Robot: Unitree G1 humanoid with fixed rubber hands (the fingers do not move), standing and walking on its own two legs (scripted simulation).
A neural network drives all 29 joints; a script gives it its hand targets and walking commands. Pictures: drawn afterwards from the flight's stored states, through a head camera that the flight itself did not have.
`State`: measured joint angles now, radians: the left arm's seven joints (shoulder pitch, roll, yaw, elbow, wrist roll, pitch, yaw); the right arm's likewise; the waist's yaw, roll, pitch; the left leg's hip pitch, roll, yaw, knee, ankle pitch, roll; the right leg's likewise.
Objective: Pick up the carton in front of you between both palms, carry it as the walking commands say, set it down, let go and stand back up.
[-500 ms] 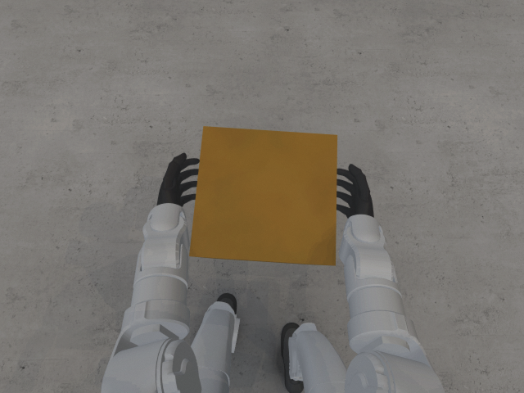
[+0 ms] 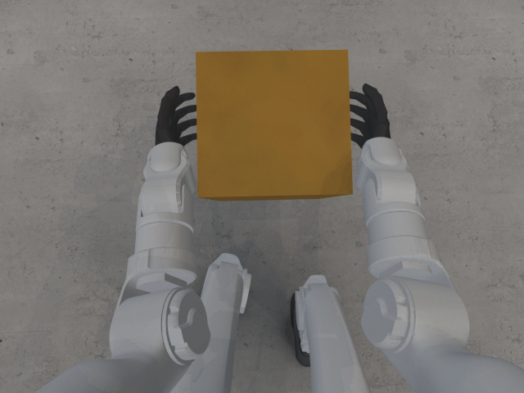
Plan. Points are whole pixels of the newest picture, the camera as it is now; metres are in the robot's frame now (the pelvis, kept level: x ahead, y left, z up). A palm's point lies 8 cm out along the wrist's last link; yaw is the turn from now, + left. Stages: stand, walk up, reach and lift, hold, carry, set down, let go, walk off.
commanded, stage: set down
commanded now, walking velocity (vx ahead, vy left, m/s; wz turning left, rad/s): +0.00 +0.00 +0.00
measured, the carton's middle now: (270, 141) +0.48 +0.06 -0.18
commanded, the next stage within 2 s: none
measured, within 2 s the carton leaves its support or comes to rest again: rests again in 1.34 s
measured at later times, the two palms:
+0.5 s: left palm (187, 155) +0.45 +0.21 -0.23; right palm (338, 139) +0.53 -0.08 -0.23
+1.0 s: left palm (195, 159) +0.47 +0.22 -0.36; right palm (320, 142) +0.56 -0.07 -0.37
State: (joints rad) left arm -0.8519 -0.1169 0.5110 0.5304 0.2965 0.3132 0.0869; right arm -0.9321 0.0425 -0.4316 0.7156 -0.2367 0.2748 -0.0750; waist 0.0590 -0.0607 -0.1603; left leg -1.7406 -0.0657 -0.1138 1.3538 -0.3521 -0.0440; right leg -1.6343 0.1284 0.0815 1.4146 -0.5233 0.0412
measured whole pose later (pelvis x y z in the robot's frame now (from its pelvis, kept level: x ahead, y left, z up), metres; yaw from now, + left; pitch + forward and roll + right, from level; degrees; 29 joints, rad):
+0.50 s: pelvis -0.02 -0.01 -0.11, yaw -1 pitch +47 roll -2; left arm -1.12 -0.03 0.56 0.60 0.22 0.32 0.14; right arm -1.30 -0.14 -0.28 0.92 -0.15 0.28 -0.12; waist 0.12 -0.05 0.00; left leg -2.14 -0.09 -0.12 1.73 -0.42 -0.09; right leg -2.04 0.18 0.07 1.82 -0.61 0.05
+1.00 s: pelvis -0.02 -0.02 -0.18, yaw +0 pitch +44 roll +3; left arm -1.32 0.07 0.55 0.71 0.08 0.28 0.11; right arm -1.61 -0.31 0.03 1.12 0.03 0.26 -0.16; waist 0.18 -0.02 0.29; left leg -2.26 -0.05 -0.06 1.99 -0.51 -0.10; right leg -2.19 0.21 0.08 2.11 -0.69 0.05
